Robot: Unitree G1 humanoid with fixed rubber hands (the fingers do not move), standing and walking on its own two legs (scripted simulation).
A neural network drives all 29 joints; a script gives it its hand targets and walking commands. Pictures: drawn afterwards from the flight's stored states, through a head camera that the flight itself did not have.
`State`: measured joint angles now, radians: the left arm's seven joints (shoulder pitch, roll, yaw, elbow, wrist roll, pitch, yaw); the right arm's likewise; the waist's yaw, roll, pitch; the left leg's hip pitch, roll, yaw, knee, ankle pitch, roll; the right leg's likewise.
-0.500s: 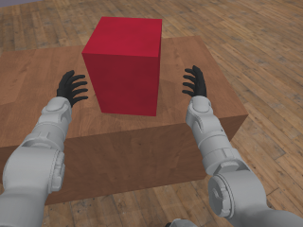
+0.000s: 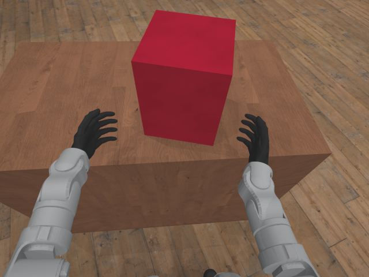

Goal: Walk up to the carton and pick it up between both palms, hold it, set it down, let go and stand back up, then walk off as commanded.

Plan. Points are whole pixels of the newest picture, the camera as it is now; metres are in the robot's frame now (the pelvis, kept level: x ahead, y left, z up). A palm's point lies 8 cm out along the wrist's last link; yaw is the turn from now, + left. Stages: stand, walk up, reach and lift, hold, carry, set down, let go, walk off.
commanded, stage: set down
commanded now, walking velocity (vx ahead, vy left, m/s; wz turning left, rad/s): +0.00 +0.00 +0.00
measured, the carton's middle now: (186, 82) +0.57 -0.01 +0.06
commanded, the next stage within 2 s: none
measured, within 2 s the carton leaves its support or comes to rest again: neither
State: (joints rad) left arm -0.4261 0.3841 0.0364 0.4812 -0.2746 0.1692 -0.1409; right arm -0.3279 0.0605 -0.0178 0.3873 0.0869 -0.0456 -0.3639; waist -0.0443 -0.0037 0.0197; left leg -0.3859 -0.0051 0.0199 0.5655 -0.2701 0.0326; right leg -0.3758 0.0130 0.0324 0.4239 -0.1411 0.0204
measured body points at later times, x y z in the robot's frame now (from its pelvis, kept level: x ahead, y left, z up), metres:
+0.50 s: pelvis +0.00 -0.01 +0.01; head +0.00 +0.01 +0.45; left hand +0.28 +0.24 +0.05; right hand +0.29 -0.16 +0.06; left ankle +0.01 +0.08 -0.74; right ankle +0.04 -0.15 -0.73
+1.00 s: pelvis +0.00 -0.01 +0.01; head +0.00 +0.00 +0.46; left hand +0.22 +0.24 +0.04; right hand +0.23 -0.18 +0.04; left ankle +0.01 +0.08 -0.74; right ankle +0.04 -0.15 -0.73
